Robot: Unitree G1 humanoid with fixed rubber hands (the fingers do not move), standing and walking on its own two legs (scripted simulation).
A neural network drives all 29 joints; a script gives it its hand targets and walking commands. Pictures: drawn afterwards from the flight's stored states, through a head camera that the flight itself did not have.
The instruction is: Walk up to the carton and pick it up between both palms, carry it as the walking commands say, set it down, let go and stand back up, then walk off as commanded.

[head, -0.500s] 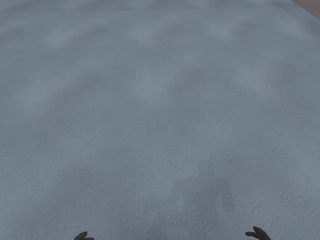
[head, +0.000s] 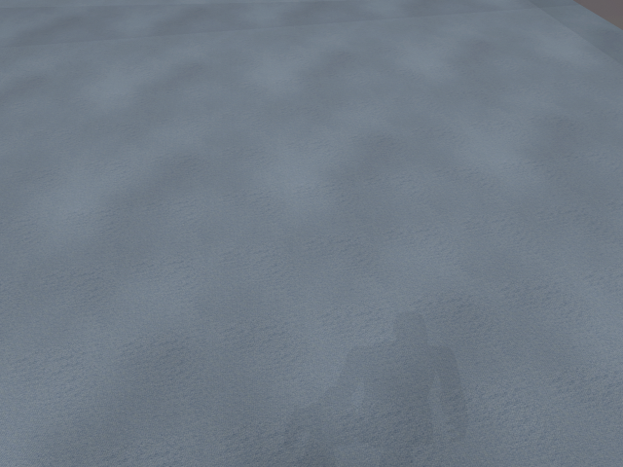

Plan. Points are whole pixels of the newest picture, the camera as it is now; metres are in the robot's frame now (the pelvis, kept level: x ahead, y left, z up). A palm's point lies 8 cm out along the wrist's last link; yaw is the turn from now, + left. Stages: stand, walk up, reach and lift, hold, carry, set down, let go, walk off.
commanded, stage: stand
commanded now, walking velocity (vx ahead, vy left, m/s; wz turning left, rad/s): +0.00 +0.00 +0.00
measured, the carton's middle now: out of the picture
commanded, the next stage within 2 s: none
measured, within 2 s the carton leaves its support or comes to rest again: neither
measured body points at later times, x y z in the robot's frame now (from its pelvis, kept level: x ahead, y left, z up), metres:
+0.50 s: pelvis +0.00 +0.00 +0.00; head +0.01 +0.01 +0.45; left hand -0.01 +0.23 -0.17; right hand -0.01 -0.22 -0.16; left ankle -0.01 +0.10 -0.75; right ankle +0.00 -0.13 -0.75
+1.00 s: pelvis +0.01 +0.01 +0.00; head +0.02 +0.02 +0.45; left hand -0.02 +0.24 -0.17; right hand -0.01 -0.22 -0.16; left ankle -0.01 +0.10 -0.75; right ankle +0.00 -0.13 -0.75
